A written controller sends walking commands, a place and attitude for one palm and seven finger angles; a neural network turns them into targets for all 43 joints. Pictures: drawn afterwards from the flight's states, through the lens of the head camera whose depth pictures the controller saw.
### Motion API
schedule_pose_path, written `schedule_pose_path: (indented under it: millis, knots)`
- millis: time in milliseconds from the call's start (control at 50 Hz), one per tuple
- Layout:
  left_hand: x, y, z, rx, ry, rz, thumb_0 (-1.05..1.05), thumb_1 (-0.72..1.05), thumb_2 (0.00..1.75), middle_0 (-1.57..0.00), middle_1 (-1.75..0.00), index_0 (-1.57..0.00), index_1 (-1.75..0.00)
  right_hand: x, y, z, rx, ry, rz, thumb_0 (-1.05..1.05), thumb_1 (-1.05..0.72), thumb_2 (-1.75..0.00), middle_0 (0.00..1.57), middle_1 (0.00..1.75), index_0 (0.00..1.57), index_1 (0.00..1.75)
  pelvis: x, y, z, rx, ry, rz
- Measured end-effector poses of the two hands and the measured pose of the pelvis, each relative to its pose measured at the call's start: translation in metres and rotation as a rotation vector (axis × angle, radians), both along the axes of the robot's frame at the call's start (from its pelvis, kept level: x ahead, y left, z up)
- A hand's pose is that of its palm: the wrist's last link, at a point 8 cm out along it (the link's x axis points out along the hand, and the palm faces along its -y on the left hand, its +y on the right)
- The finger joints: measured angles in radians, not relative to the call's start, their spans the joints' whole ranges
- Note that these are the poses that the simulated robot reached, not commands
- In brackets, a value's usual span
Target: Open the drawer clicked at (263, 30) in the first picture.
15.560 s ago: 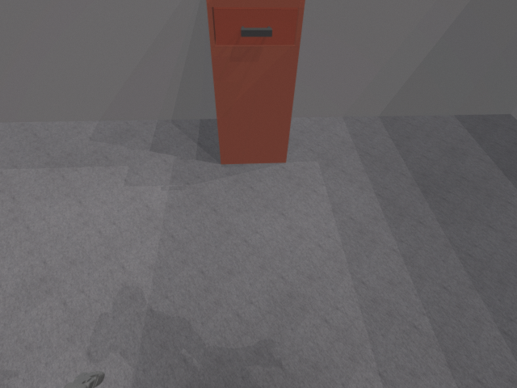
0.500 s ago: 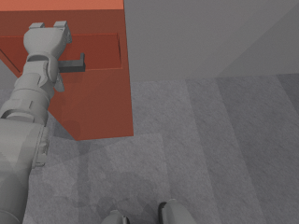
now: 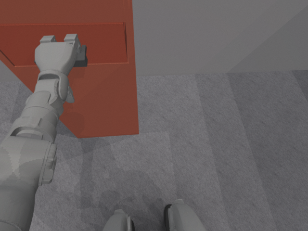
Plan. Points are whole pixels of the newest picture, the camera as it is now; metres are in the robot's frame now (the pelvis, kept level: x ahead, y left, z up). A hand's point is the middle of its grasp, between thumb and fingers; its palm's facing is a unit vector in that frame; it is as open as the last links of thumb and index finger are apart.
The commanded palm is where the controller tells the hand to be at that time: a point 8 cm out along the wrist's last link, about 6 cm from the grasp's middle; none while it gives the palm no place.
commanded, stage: lower the fingers behind the handle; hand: left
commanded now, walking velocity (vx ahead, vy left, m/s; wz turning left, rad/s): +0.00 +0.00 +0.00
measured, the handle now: (63, 54) +0.58 +0.20 +0.04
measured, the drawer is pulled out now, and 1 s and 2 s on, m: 0.00 0.00 0.00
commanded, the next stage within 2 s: close the thumb around the handle in 0.58 s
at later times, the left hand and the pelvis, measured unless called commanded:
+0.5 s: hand (66, 71) +0.53 +0.19 +0.03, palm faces -0.01 +0.00 -1.00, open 13.7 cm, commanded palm +0.53 +0.19 +0.06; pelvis -0.02 -0.01 -0.01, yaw +0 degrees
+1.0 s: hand (65, 71) +0.53 +0.19 +0.03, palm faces -0.03 +0.00 -1.00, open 11.1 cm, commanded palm +0.52 +0.19 +0.06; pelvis -0.03 +0.00 -0.01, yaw -1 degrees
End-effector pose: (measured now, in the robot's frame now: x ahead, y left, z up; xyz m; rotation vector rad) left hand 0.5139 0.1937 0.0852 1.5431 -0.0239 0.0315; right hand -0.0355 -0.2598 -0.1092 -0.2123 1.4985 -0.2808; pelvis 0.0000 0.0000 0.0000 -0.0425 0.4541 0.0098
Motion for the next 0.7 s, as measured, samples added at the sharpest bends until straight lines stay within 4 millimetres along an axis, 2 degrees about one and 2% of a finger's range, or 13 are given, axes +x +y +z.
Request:
schedule_pose_path:
  millis: [120, 220, 420, 560, 700]
  knots:
    - [-0.001, -0.006, 0.004, 0.012, 0.059, 0.062, 0.00, -0.49, 0.30, -0.36, -1.22, -0.34, -1.26, 0.025, -0.001, 0.003, 0.005, -0.077, 0.007, 0.00, -0.91, -0.90, 0.20, 0.30, 0.20, 0.30, 0.001, -0.001, 0.007, 0.006, -0.028, -0.002]
    - [-0.002, -0.005, 0.006, 0.019, 0.097, 0.060, 0.00, -0.49, 0.30, -0.34, -1.21, -0.32, -1.24, 0.031, -0.008, 0.004, -0.019, -0.118, 0.015, 0.00, -0.91, -0.90, 0.20, 0.30, 0.20, 0.30, -0.004, -0.004, 0.006, 0.011, -0.035, -0.006]
    - [-0.001, -0.001, 0.001, 0.023, 0.060, 0.009, 0.00, -0.49, 0.30, -0.33, -1.20, -0.31, -1.27, 0.006, -0.019, -0.003, -0.054, -0.073, 0.014, 0.00, -0.91, -0.90, 0.20, 0.30, 0.20, 0.30, -0.014, -0.006, -0.008, 0.013, -0.008, -0.009]
    - [-0.001, -0.002, 0.000, 0.023, 0.038, 0.026, 0.00, -0.49, 0.30, -0.33, -1.22, -0.31, -1.29, -0.014, -0.015, -0.006, -0.040, -0.031, -0.006, 0.00, -0.91, -0.90, 0.20, 0.30, 0.20, 0.29, -0.019, -0.007, -0.010, 0.012, 0.000, -0.009]
    - [-0.002, -0.005, 0.002, 0.026, 0.060, 0.048, 0.00, -0.49, 0.30, -0.33, -1.21, -0.31, -1.28, -0.024, -0.010, -0.004, -0.035, -0.032, -0.019, 0.00, -0.91, -0.90, 0.20, 0.30, 0.20, 0.30, -0.025, -0.006, -0.009, 0.012, -0.006, -0.007]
